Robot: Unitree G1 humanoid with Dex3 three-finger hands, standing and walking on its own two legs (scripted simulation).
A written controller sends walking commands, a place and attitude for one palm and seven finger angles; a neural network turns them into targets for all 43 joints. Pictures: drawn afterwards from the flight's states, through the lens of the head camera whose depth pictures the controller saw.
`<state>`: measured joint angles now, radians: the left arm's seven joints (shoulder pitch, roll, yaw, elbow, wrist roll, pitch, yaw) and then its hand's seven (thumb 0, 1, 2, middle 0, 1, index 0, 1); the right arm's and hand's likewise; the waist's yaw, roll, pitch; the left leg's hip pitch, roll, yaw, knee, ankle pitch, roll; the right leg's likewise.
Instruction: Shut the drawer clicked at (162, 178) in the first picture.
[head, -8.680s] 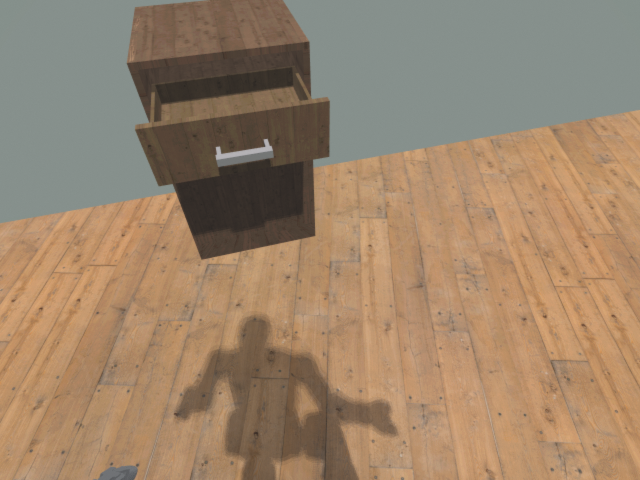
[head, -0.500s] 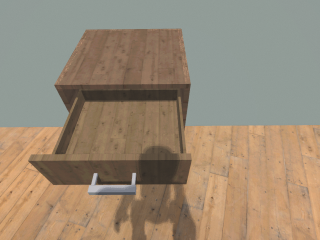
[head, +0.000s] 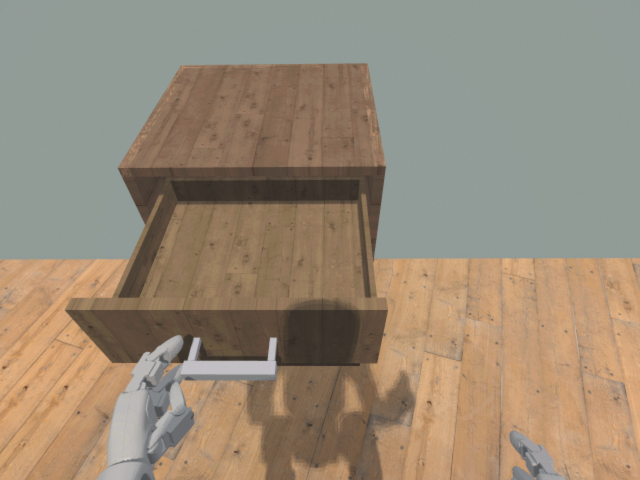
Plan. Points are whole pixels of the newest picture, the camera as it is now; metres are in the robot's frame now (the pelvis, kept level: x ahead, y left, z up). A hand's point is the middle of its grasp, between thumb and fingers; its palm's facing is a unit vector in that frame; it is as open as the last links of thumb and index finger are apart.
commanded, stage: raise the hand and make a fist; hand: left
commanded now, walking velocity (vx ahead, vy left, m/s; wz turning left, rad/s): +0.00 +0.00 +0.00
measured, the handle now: (232, 357) +0.31 +0.14 -0.05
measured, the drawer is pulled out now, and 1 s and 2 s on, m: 0.29 0.29 0.29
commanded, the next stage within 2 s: bring the fist close to the handle in 1.66 s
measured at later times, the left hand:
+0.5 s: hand (219, 457) +0.16 +0.12 +0.00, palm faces -0.06 -1.00 -0.01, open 4.3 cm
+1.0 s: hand (212, 470) +0.14 +0.12 +0.03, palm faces +0.02 -1.00 -0.02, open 3.1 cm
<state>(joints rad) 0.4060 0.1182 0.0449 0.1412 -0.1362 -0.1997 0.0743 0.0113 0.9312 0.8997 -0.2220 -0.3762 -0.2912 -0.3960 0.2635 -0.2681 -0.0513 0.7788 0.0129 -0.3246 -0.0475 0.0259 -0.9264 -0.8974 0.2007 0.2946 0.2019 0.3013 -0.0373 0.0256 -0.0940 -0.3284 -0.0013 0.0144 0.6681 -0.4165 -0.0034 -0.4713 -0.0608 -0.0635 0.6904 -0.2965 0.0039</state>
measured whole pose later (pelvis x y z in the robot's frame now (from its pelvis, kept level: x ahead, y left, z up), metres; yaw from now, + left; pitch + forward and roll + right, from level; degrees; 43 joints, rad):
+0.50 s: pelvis -0.03 -0.01 -0.06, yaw +1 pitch +13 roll -1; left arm 0.54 0.13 -0.03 -0.24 -0.16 -0.31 -0.19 0.01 0.90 0.90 -0.76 -0.92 -0.77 -0.92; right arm 0.24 -0.15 0.05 0.48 0.03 -0.21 -0.01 0.01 -0.90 -0.90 0.21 0.30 0.21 0.30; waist 0.02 0.05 -0.12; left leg -0.78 0.02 -0.03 1.13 -0.58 -0.02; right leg -0.88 -0.06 -0.10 1.08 -0.42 -0.02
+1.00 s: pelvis -0.01 +0.00 -0.05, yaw +1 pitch +12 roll -1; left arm 0.77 0.14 -0.11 -0.43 -0.10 -0.32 -0.07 0.01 0.90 0.90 -1.27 -1.46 -1.27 -1.46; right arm 0.23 -0.19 0.00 0.37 0.03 -0.17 -0.02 0.01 -0.91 -0.90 0.20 0.29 0.20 0.30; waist 0.01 0.03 -0.14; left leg -0.69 0.02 -0.03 1.08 -0.60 -0.01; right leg -0.80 -0.06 -0.09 1.04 -0.44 -0.01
